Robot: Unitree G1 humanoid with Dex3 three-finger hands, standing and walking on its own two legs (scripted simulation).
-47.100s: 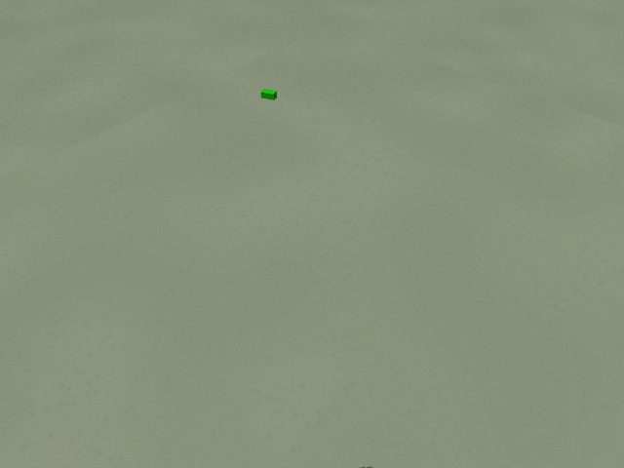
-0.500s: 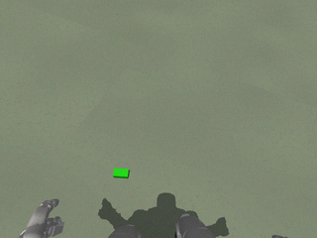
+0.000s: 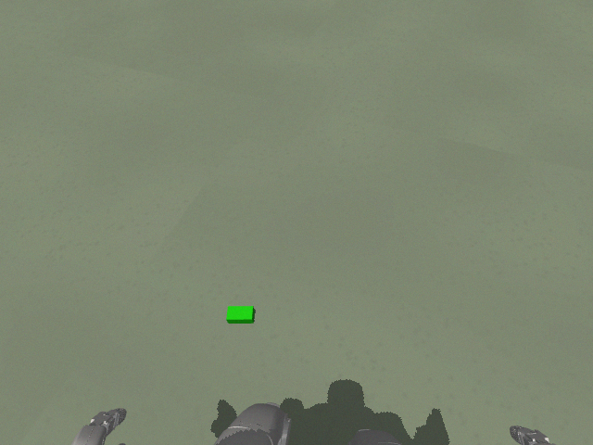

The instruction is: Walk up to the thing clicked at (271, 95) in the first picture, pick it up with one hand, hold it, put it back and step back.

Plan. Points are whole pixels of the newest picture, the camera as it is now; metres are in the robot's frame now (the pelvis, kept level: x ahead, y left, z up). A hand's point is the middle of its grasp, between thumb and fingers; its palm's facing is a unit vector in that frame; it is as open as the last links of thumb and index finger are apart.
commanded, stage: step back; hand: left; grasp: from above
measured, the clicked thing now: (240, 314) +0.55 +0.25 -0.74
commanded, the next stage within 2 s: none
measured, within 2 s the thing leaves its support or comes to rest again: neither
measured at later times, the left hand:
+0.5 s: hand out of the picture -0.07 +0.28 -0.15, palm faces +0.00 -0.92 -0.39, open 7.4 cm
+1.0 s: hand out of the picture -0.21 +0.25 -0.15, palm faces +0.06 -0.92 -0.39, open 7.4 cm
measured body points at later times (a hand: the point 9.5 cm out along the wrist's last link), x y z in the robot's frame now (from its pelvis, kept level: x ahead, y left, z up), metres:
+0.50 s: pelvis -0.16 +0.00 +0.00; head -0.10 +0.01 +0.44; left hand -0.07 +0.32 -0.13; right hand -0.03 -0.31 -0.10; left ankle -0.07 +0.12 -0.73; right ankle -0.19 -0.15 -0.69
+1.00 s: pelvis -0.33 -0.02 -0.01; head -0.28 -0.01 +0.44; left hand -0.21 +0.30 -0.12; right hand -0.24 -0.33 -0.12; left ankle -0.32 +0.08 -0.73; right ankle -0.28 -0.16 -0.68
